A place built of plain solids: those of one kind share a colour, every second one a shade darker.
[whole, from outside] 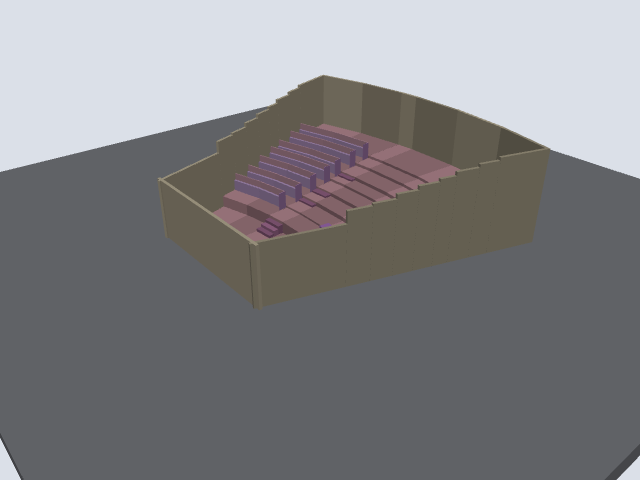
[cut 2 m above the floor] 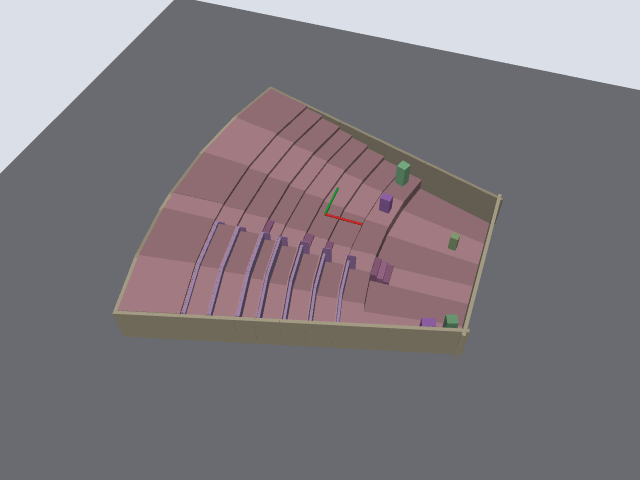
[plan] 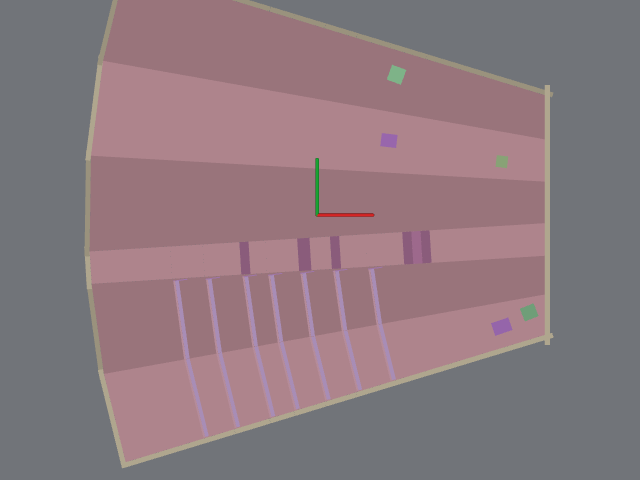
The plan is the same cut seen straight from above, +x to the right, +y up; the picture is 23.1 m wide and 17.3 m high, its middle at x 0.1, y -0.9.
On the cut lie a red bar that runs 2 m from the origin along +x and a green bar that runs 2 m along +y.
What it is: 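A raked hall of assembly; its floor steps down in tiers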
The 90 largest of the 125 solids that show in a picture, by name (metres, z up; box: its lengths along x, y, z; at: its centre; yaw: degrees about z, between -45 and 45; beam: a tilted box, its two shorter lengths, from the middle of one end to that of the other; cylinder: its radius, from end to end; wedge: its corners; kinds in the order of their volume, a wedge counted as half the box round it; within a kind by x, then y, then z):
{
 "floor_1": {"wedge": [[-8.2, -1.31, -6.98], [-8.2, -1.31, 2.02], [-8.15, 2.14, -6.98], [-8.15, 2.14, 2.02], [-5.3, -1.13, -6.98], [-5.3, -1.13, 2.02], [-5.25, 1.97, -6.98], [-5.25, 1.97, 2.02]]},
 "floor_2": {"wedge": [[-8.15, 2.14, -6.98], [-8.15, 2.14, 2.02], [-7.72, 5.56, -6.98], [-7.72, 5.56, 2.02], [-5.25, 1.97, -6.98], [-5.25, 1.97, 2.02], [-4.86, 5.05, -6.98], [-4.86, 5.05, 2.02]]},
 "floor_3": {"wedge": [[-8.13, -2.48, -6.98], [-8.13, -2.48, 2.02], [-7.69, -5.73, -6.98], [-7.69, -5.73, 2.02], [-5.23, -2.3, -6.98], [-5.23, -2.3, 2.02], [-4.83, -5.21, -6.98], [-4.83, -5.21, 2.02]]},
 "floor_4": {"wedge": [[-7.72, 5.56, -6.98], [-7.72, 5.56, 2.02], [-6.9, 8.91, -6.98], [-6.9, 8.91, 2.02], [-4.86, 5.05, -6.98], [-4.86, 5.05, 2.02], [-4.12, 8.06, -6.98], [-4.12, 8.06, 2.02]]},
 "floor_5": {"wedge": [[-7.69, -5.73, -6.98], [-7.69, -5.73, 2.02], [-6.9, -8.91, -6.98], [-6.9, -8.91, 2.02], [-4.83, -5.21, -6.98], [-4.83, -5.21, 2.02], [-4.12, -8.06, -6.98], [-4.12, -8.06, 2.02]]},
 "floor_6": {"box": [2.9, 1.17, 9.0], "at": [-6.72, -1.81, -2.48], "yaw": 3.5},
 "floor_7": {"wedge": [[-5.31, -1.13, -7.14], [-5.31, -1.13, 1.85], [-5.26, 1.97, -7.14], [-5.26, 1.97, 1.85], [-4.13, -1.06, -7.14], [-4.13, -1.06, 1.85], [-4.07, 1.9, -7.14], [-4.07, 1.9, 1.85]]},
 "floor_8": {"wedge": [[-5.26, 1.97, -7.14], [-5.26, 1.97, 1.85], [-4.86, 5.05, -7.14], [-4.86, 5.05, 1.85], [-4.07, 1.9, -7.14], [-4.07, 1.9, 1.85], [-3.7, 4.84, -7.14], [-3.7, 4.84, 1.85]]},
 "floor_9": {"wedge": [[-5.23, -2.3, -7.14], [-5.23, -2.3, 1.85], [-4.83, -5.21, -7.14], [-4.83, -5.21, 1.85], [-4.05, -2.23, -7.14], [-4.05, -2.23, 1.85], [-3.67, -5.0, -7.14], [-3.67, -5.0, 1.85]]},
 "floor_10": {"wedge": [[-4.86, 5.05, -7.14], [-4.86, 5.05, 1.85], [-4.13, 8.06, -7.14], [-4.13, 8.06, 1.85], [-3.7, 4.84, -7.14], [-3.7, 4.84, 1.85], [-2.99, 7.72, -7.14], [-2.99, 7.72, 1.85]]},
 "floor_11": {"wedge": [[-4.83, -5.21, -7.14], [-4.83, -5.21, 1.85], [-4.13, -8.06, -7.14], [-4.13, -8.06, 1.85], [-3.67, -5.0, -7.14], [-3.67, -5.0, 1.85], [-2.99, -7.72, -7.14], [-2.99, -7.72, 1.85]]},
 "floor_12": {"box": [1.18, 1.17, 9.0], "at": [-4.68, -1.68, -2.65], "yaw": 3.5},
 "floor_13": {"wedge": [[-4.13, -1.06, -7.33], [-4.13, -1.06, 1.67], [-4.08, 1.9, -7.33], [-4.08, 1.9, 1.67], [-2.81, -0.98, -7.33], [-2.81, -0.98, 1.67], [-2.76, 1.83, -7.33], [-2.76, 1.83, 1.67]]},
 "floor_14": {"wedge": [[-4.08, 1.9, -7.33], [-4.08, 1.9, 1.67], [-3.7, 4.84, -7.33], [-3.7, 4.84, 1.67], [-2.76, 1.83, -7.33], [-2.76, 1.83, 1.67], [-2.4, 4.61, -7.33], [-2.4, 4.61, 1.67]]},
 "floor_15": {"wedge": [[-4.05, -2.23, -7.33], [-4.05, -2.23, 1.67], [-3.67, -5.0, -7.33], [-3.67, -5.0, 1.67], [-2.73, -2.15, -7.33], [-2.73, -2.15, 1.67], [-2.37, -4.77, -7.33], [-2.37, -4.77, 1.67]]},
 "floor_16": {"wedge": [[-3.7, 4.84, -7.33], [-3.7, 4.84, 1.67], [-3.0, 7.72, -7.33], [-3.0, 7.72, 1.67], [-2.4, 4.61, -7.33], [-2.4, 4.61, 1.67], [-1.73, 7.34, -7.33], [-1.73, 7.34, 1.67]]},
 "floor_17": {"wedge": [[-3.67, -5.0, -7.33], [-3.67, -5.0, 1.67], [-3.0, -7.72, -7.33], [-3.0, -7.72, 1.67], [-2.37, -4.77, -7.33], [-2.37, -4.77, 1.67], [-1.73, -7.34, -7.33], [-1.73, -7.34, 1.67]]},
 "floor_18": {"box": [1.32, 1.17, 9.0], "at": [-3.43, -1.6, -2.83], "yaw": 3.5},
 "floor_19": {"wedge": [[-2.81, -0.98, -7.55], [-2.81, -0.98, 1.45], [-2.76, 1.83, -7.55], [-2.76, 1.83, 1.45], [-1.88, -0.92, -7.55], [-1.88, -0.92, 1.45], [-1.83, 1.78, -7.55], [-1.83, 1.78, 1.45]]},
 "floor_20": {"wedge": [[-2.76, 1.83, -7.55], [-2.76, 1.83, 1.45], [-2.4, 4.61, -7.55], [-2.4, 4.61, 1.45], [-1.83, 1.78, -7.55], [-1.83, 1.78, 1.45], [-1.48, 4.45, -7.55], [-1.48, 4.45, 1.45]]},
 "floor_21": {"wedge": [[-2.74, -2.15, -7.55], [-2.74, -2.15, 1.45], [-2.37, -4.77, -7.55], [-2.37, -4.77, 1.45], [-1.81, -2.09, -7.55], [-1.81, -2.09, 1.45], [-1.45, -4.6, -7.55], [-1.45, -4.6, 1.45]]},
 "floor_22": {"wedge": [[-2.4, 4.61, -7.55], [-2.4, 4.61, 1.45], [-1.73, 7.34, -7.55], [-1.73, 7.34, 1.45], [-1.48, 4.45, -7.55], [-1.48, 4.45, 1.45], [-0.84, 7.07, -7.55], [-0.84, 7.07, 1.45]]},
 "floor_23": {"wedge": [[-2.37, -4.77, -7.55], [-2.37, -4.77, 1.45], [-1.73, -7.34, -7.55], [-1.73, -7.34, 1.45], [-1.45, -4.6, -7.55], [-1.45, -4.6, 1.45], [-0.84, -7.07, -7.55], [-0.84, -7.07, 1.45]]},
 "floor_24": {"box": [0.93, 1.17, 9.0], "at": [-2.31, -1.53, -3.05], "yaw": 3.5},
 "floor_25": {"wedge": [[-1.88, -0.92, -7.71], [-1.88, -0.92, 1.29], [-1.83, 1.78, -7.71], [-1.83, 1.78, 1.29], [-0.72, -0.85, -7.71], [-0.72, -0.85, 1.29], [-0.67, 1.71, -7.71], [-0.67, 1.71, 1.29]]},
 "floor_26": {"wedge": [[-1.83, 1.78, -7.71], [-1.83, 1.78, 1.29], [-1.48, 4.45, -7.71], [-1.48, 4.45, 1.29], [-0.67, 1.71, -7.71], [-0.67, 1.71, 1.29], [-0.34, 4.25, -7.71], [-0.34, 4.25, 1.29]]},
 "floor_27": {"wedge": [[-1.81, -2.09, -7.71], [-1.81, -2.09, 1.29], [-1.46, -4.6, -7.71], [-1.46, -4.6, 1.29], [-0.65, -2.02, -7.71], [-0.65, -2.02, 1.29], [-0.31, -4.4, -7.71], [-0.31, -4.4, 1.29]]},
 "floor_28": {"wedge": [[-1.48, 4.45, -7.71], [-1.48, 4.45, 1.29], [-0.84, 7.07, -7.71], [-0.84, 7.07, 1.29], [-0.34, 4.25, -7.71], [-0.34, 4.25, 1.29], [0.27, 6.73, -7.71], [0.27, 6.73, 1.29]]},
 "floor_29": {"wedge": [[-1.46, -4.6, -7.71], [-1.46, -4.6, 1.29], [-0.84, -7.07, -7.71], [-0.84, -7.07, 1.29], [-0.31, -4.4, -7.71], [-0.31, -4.4, 1.29], [0.27, -6.73, -7.71], [0.27, -6.73, 1.29]]},
 "floor_30": {"box": [1.16, 1.17, 9.0], "at": [-1.27, -1.47, -3.21], "yaw": 3.5},
 "floor_31": {"wedge": [[-0.72, -0.85, -7.93], [-0.72, -0.85, 1.07], [-0.67, 1.71, -7.93], [-0.67, 1.71, 1.07], [0.46, -0.77, -7.93], [0.46, -0.77, 1.07], [0.51, 1.64, -7.93], [0.51, 1.64, 1.07]]},
 "floor_32": {"wedge": [[-0.67, 1.71, -7.93], [-0.67, 1.71, 1.07], [-0.34, 4.25, -7.93], [-0.34, 4.25, 1.07], [0.51, 1.64, -7.93], [0.51, 1.64, 1.07], [0.83, 4.04, -7.93], [0.83, 4.04, 1.07]]},
 "floor_33": {"wedge": [[-0.65, -2.02, -7.93], [-0.65, -2.02, 1.07], [-0.31, -4.4, -7.93], [-0.31, -4.4, 1.07], [0.53, -1.95, -7.93], [0.53, -1.95, 1.07], [0.85, -4.19, -7.93], [0.85, -4.19, 1.07]]},
 "floor_34": {"wedge": [[-0.34, 4.25, -7.93], [-0.34, 4.25, 1.07], [0.27, 6.73, -7.93], [0.27, 6.73, 1.07], [0.83, 4.04, -7.93], [0.83, 4.04, 1.07], [1.4, 6.39, -7.93], [1.4, 6.39, 1.07]]},
 "floor_35": {"wedge": [[-0.31, -4.4, -7.93], [-0.31, -4.4, 1.07], [0.27, -6.73, -7.93], [0.27, -6.73, 1.07], [0.85, -4.19, -7.93], [0.85, -4.19, 1.07], [1.4, -6.39, -7.93], [1.4, -6.39, 1.07]]},
 "floor_36": {"box": [1.19, 1.17, 9.0], "at": [-0.1, -1.4, -3.43], "yaw": 3.5},
 "floor_37": {"wedge": [[0.46, -0.77, -8.19], [0.46, -0.77, 0.81], [0.51, 1.64, -8.19], [0.51, 1.64, 0.81], [1.73, -0.7, -8.19], [1.73, -0.7, 0.81], [1.78, 1.57, -8.19], [1.78, 1.57, 0.81]]},
 "floor_38": {"wedge": [[0.51, 1.64, -8.19], [0.51, 1.64, 0.81], [0.82, 4.04, -8.19], [0.82, 4.04, 0.81], [1.78, 1.57, -8.19], [1.78, 1.57, 0.81], [2.08, 3.82, -8.19], [2.08, 3.82, 0.81]]},
 "floor_39": {"wedge": [[0.53, -1.95, -8.19], [0.53, -1.95, 0.81], [0.85, -4.19, -8.19], [0.85, -4.19, 0.81], [1.8, -1.87, -8.19], [1.8, -1.87, 0.81], [2.11, -3.96, -8.19], [2.11, -3.96, 0.81]]},
 "floor_40": {"wedge": [[0.82, 4.04, -8.19], [0.82, 4.04, 0.81], [1.4, 6.39, -8.19], [1.4, 6.39, 0.81], [2.08, 3.82, -8.19], [2.08, 3.82, 0.81], [2.62, 6.02, -8.19], [2.62, 6.02, 0.81]]},
 "floor_41": {"wedge": [[0.85, -4.19, -8.19], [0.85, -4.19, 0.81], [1.4, -6.39, -8.19], [1.4, -6.39, 0.81], [2.11, -3.96, -8.19], [2.11, -3.96, 0.81], [2.62, -6.02, -8.19], [2.62, -6.02, 0.81]]},
 "floor_42": {"box": [1.27, 1.17, 9.0], "at": [1.13, -1.32, -3.69], "yaw": 3.5},
 "floor_43": {"wedge": [[1.73, -0.7, -8.3], [1.73, -0.7, 0.7], [1.78, 1.57, -8.3], [1.78, 1.57, 0.7], [3.06, -0.61, -8.3], [3.06, -0.61, 0.7], [3.12, 1.49, -8.3], [3.12, 1.49, 0.7]]},
 "floor_44": {"wedge": [[1.78, 1.57, -8.3], [1.78, 1.57, 0.7], [2.08, 3.82, -8.3], [2.08, 3.82, 0.7], [3.12, 1.49, -8.3], [3.12, 1.49, 0.7], [3.4, 3.58, -8.3], [3.4, 3.58, 0.7]]},
 "floor_45": {"wedge": [[1.8, -1.87, -8.3], [1.8, -1.87, 0.7], [2.1, -3.96, -8.3], [2.1, -3.96, 0.7], [3.14, -1.78, -8.3], [3.14, -1.78, 0.7], [3.42, -3.73, -8.3], [3.42, -3.73, 0.7]]},
 "floor_46": {"wedge": [[2.08, 3.82, -8.3], [2.08, 3.82, 0.7], [2.62, 6.02, -8.3], [2.62, 6.02, 0.7], [3.4, 3.58, -8.3], [3.4, 3.58, 0.7], [3.9, 5.63, -8.3], [3.9, 5.63, 0.7]]},
 "floor_47": {"wedge": [[2.1, -3.96, -8.3], [2.1, -3.96, 0.7], [2.62, -6.02, -8.3], [2.62, -6.02, 0.7], [3.42, -3.73, -8.3], [3.42, -3.73, 0.7], [3.9, -5.63, -8.3], [3.9, -5.63, 0.7]]},
 "floor_48": {"box": [1.34, 1.17, 9.0], "at": [2.43, -1.24, -3.8], "yaw": 3.5},
 "floor_49": {"wedge": [[3.06, -0.61, -9.0], [3.06, -0.61, 0.0], [3.11, 1.49, -9.0], [3.11, 1.49, 0.0], [8.2, -0.29, -9.0], [8.2, -0.29, 0.0], [8.2, 1.2, -9.0], [8.2, 1.2, 0.0]]},
 "floor_50": {"wedge": [[3.06, -0.61, -9.0], [3.06, -0.61, 0.0], [3.13, -1.78, -9.0], [3.13, -1.78, 0.0], [8.2, -1.47, -9.0], [8.2, -1.47, 0.0], [8.2, -0.29, -9.0], [8.2, -0.29, 0.0]]},
 "floor_51": {"wedge": [[3.11, 1.49, -9.0], [3.11, 1.49, 0.0], [3.39, 3.58, -9.0], [3.39, 3.58, 0.0], [8.2, 1.2, -9.0], [8.2, 1.2, 0.0], [8.2, 2.73, -9.0], [8.2, 2.73, 0.0]]},
 "floor_52": {"wedge": [[3.13, -1.78, -9.0], [3.13, -1.78, 0.0], [3.42, -3.73, -9.0], [3.42, -3.73, 0.0], [8.2, -2.86, -9.0], [8.2, -2.86, 0.0], [8.2, -1.47, -9.0], [8.2, -1.47, 0.0]]},
 "floor_53": {"wedge": [[3.39, 3.58, -9.0], [3.39, 3.58, 0.0], [3.9, 5.63, -9.0], [3.9, 5.63, 0.0], [8.2, 2.73, -9.0], [8.2, 2.73, 0.0], [8.2, 4.32, -9.0], [8.2, 4.32, 0.0]]},
 "floor_54": {"wedge": [[3.42, -3.73, -9.0], [3.42, -3.73, 0.0], [3.9, -5.63, -9.0], [3.9, -5.63, 0.0], [8.2, -4.32, -9.0], [8.2, -4.32, 0.0], [8.2, -2.86, -9.0], [8.2, -2.86, 0.0]]},
 "wall_1": {"box": [0.18, 3.81, 12.54], "at": [-8.27, 0.41, -0.71], "yaw": -0.8},
 "wall_2": {"box": [0.18, 1.54, 12.54], "at": [-8.26, -1.9, -0.71], "yaw": 3.5},
 "wall_3": {"box": [0.18, 3.81, 12.54], "at": [-8.03, 3.86, -0.71], "yaw": -7.3},
 "wall_4": {"box": [0.18, 3.64, 12.54], "at": [-8.0, -4.12, -0.71], "yaw": 7.8},
 "wall_5": {"box": [0.18, 3.81, 12.54], "at": [-7.4, 7.25, -0.71], "yaw": -13.7},
 "wall_6": {"box": [0.18, 3.64, 12.54], "at": [-7.38, -7.34, -0.71], "yaw": 13.9},
 "wall_7": {"box": [3.09, 0.18, 12.54], "at": [-5.57, -8.6, -0.71], "yaw": 16.9},
 "wall_8": {"box": [3.09, 0.18, 12.54], "at": [-5.57, 8.6, -0.71], "yaw": -16.9},
 "wall_9": {"box": [1.18, 0.18, 12.54], "at": [-3.53, -7.98, -0.88], "yaw": 16.9},
 "wall_10": {"box": [1.18, 0.18, 12.54], "at": [-3.53, 7.98, -0.88], "yaw": -16.9},
 "wall_11": {"box": [1.32, 0.18, 12.54], "at": [-2.33, -7.62, -1.06], "yaw": 16.9},
 "wall_12": {"box": [1.32, 0.18, 12.54], "at": [-2.33, 7.62, -1.06], "yaw": -16.9},
 "wall_13": {"box": [0.93, 0.18, 12.54], "at": [-1.26, -7.29, -1.28], "yaw": 16.9},
 "wall_14": {"box": [0.93, 0.18, 12.54], "at": [-1.26, 7.29, -1.28], "yaw": -16.9},
 "wall_15": {"box": [1.16, 0.18, 12.54], "at": [-0.26, -6.99, -1.44], "yaw": 16.9},
 "wall_16": {"box": [1.16, 0.18, 12.54], "at": [-0.26, 6.99, -1.44], "yaw": -16.9},
 "wall_17": {"box": [1.18, 0.18, 12.54], "at": [0.86, -6.65, -1.66], "yaw": 16.9},
 "wall_18": {"box": [1.18, 0.18, 12.54], "at": [0.86, 6.65, -1.66], "yaw": -16.9},
 "wall_19": {"box": [1.27, 0.18, 12.54], "at": [2.04, -6.29, -1.92], "yaw": 16.9},
 "wall_20": {"box": [1.27, 0.18, 12.54], "at": [2.04, 6.29, -1.92], "yaw": -16.9},
 "wall_21": {"box": [1.34, 0.18, 12.54], "at": [3.28, -5.91, -2.03], "yaw": 16.9},
 "wall_22": {"box": [1.34, 0.18, 12.54], "at": [3.28, 5.91, -2.03], "yaw": -16.9},
 "wall_23": {"box": [4.77, 0.18, 12.54], "at": [6.21, -5.02, -2.73], "yaw": 16.9},
 "wall_24": {"box": [4.77, 0.18, 12.54], "at": [6.21, 5.02, -2.73], "yaw": -16.9},
 "wall_25": {"box": [0.18, 9.37, 12.54], "at": [8.3, 0.0, -2.73]},
 "seat_1": {"box": [0.14, 2.84, 0.66], "at": [-4.86, -3.77, 2.19], "yaw": 7.9},
 "seat_2": {"box": [0.14, 2.88, 0.66], "at": [-4.32, -6.58, 2.19], "yaw": 13.9},
 "seat_3": {"box": [0.14, 2.7, 0.66], "at": [-3.69, -3.63, 2.0], "yaw": 7.9},
 "seat_4": {"box": [0.14, 2.74, 0.66], "at": [-3.17, -6.31, 2.0], "yaw": 13.9},
 "seat_5": {"box": [0.14, 2.55, 0.66], "at": [-2.38, -3.47, 1.78], "yaw": 8.0},
 "seat_6": {"box": [0.14, 2.59, 0.66], "at": [-1.89, -6.0, 1.78], "yaw": 13.9},
 "seat_7": {"box": [0.14, 2.48, 0.66], "at": [-0.99, -5.78, 1.62], "yaw": 13.9},
 "chairstack_1": {"box": [0.55, 0.57, 1.4], "at": [2.86, 5.06, 1.4], "yaw": -20.2},
 "chairstack_2": {"box": [0.54, 0.5, 1.35], "at": [7.64, -3.51, 0.63], "yaw": 21.4},
 "lectern_1": {"box": [0.66, 0.48, 1.28], "at": [6.65, -4.02, 0.59], "yaw": 18.6},
 "cabinet_1": {"box": [0.58, 0.48, 0.96], "at": [2.59, 2.68, 1.18], "yaw": -6.7}
}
